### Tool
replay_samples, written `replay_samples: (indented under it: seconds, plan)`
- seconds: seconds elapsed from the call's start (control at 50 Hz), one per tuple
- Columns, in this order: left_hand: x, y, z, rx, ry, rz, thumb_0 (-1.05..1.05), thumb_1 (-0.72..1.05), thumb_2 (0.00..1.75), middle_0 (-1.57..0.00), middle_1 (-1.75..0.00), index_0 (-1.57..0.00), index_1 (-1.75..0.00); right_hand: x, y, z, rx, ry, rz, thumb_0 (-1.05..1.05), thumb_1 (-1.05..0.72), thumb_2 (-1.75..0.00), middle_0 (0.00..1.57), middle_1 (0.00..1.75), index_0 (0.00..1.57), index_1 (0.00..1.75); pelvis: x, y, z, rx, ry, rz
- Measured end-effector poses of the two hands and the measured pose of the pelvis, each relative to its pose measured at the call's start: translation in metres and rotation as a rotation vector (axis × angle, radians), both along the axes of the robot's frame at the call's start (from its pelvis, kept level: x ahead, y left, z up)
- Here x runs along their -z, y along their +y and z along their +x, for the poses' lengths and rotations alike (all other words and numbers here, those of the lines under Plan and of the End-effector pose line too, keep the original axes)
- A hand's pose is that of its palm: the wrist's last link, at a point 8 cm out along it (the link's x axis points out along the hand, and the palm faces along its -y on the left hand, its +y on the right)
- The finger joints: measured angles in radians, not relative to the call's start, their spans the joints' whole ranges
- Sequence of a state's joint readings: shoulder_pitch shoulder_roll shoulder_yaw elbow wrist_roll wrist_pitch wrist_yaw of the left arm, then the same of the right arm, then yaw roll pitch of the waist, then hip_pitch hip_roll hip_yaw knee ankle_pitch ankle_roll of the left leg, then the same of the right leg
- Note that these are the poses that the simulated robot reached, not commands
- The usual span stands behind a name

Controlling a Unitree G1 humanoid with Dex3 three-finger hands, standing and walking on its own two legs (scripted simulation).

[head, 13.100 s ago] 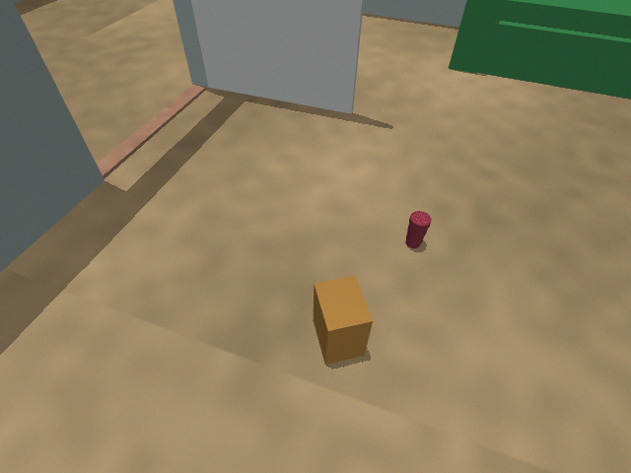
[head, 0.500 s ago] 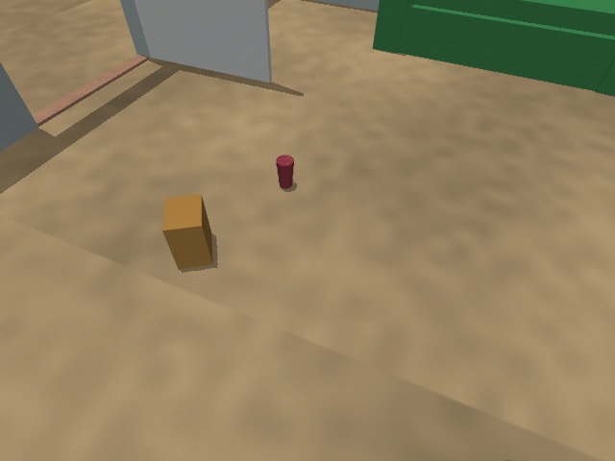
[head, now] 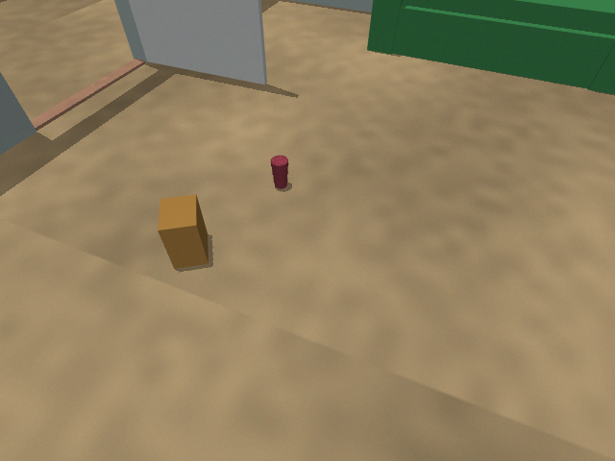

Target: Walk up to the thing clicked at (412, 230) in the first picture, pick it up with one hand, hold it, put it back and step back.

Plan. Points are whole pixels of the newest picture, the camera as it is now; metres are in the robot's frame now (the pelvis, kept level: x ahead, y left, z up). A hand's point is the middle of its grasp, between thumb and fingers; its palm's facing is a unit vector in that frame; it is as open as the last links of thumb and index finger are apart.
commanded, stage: stand
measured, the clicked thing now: (280, 173) +1.49 +0.14 -0.71
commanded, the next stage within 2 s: none
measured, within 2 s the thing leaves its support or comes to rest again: neither
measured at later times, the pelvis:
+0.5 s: pelvis +0.00 +0.00 +0.00, yaw +0 degrees
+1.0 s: pelvis +0.01 -0.01 +0.00, yaw +0 degrees
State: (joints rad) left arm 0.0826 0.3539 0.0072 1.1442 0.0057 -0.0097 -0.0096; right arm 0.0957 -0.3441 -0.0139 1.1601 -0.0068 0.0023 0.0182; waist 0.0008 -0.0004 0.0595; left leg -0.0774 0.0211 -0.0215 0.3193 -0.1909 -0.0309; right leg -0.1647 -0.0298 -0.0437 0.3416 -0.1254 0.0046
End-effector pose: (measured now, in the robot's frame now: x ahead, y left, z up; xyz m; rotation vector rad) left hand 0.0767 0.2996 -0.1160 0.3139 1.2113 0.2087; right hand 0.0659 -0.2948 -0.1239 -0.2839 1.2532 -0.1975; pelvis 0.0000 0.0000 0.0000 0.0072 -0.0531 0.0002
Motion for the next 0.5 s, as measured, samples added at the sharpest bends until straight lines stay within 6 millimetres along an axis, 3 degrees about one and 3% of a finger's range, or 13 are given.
replay_samples:
  seconds: [0.26, 0.5]
  plan:
    - [0.002, -0.004, -0.008, -0.001, 0.027, 0.001, 0.01, 0.9, 0.9, -0.2, -0.3, -0.21, -0.3, 0.001, -0.008, -0.015, 0.006, 0.034, -0.007, 0.0, -0.91, -0.9, 0.2, 0.3, 0.21, 0.3, 0.001, -0.005, -0.001, 0.003, 0.009, -0.003]
    - [0.002, -0.005, 0.002, 0.004, 0.018, -0.006, 0.01, 0.9, 0.9, -0.2, -0.3, -0.21, -0.3, 0.001, -0.005, -0.005, -0.007, 0.025, -0.007, 0.0, -0.91, -0.9, 0.2, 0.3, 0.21, 0.3, 0.0, -0.004, 0.005, 0.005, 0.013, -0.002]
